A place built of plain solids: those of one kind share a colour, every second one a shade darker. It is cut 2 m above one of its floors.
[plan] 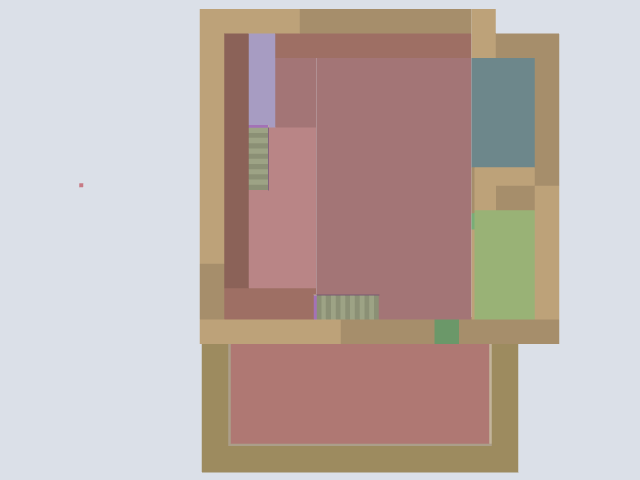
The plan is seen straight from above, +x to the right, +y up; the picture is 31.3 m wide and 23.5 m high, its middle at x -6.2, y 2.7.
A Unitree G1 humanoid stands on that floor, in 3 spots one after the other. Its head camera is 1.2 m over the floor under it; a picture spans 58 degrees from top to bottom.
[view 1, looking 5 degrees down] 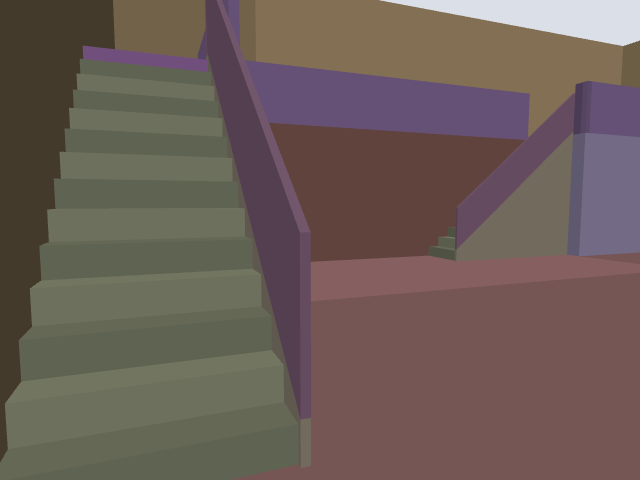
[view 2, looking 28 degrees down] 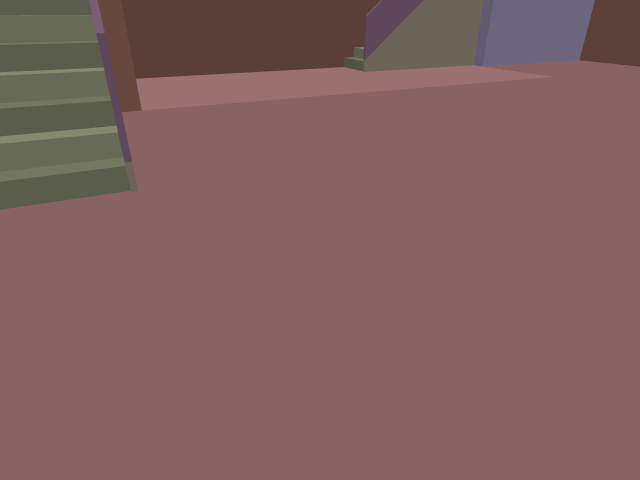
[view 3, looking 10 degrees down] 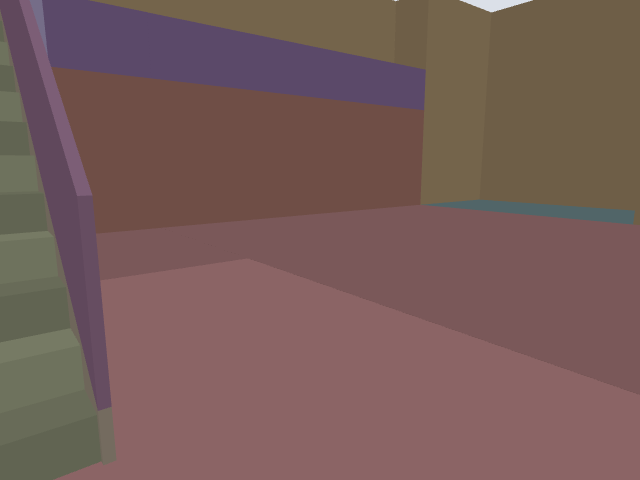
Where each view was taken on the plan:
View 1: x -1.52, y -0.60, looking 159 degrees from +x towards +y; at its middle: floor_gallery_metal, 8.78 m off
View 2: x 0.04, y -0.01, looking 155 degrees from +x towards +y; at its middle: floor_dayroom_concrete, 2.56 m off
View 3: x -9.01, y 3.35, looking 52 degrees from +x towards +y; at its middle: floor_dayroom_concrete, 6.91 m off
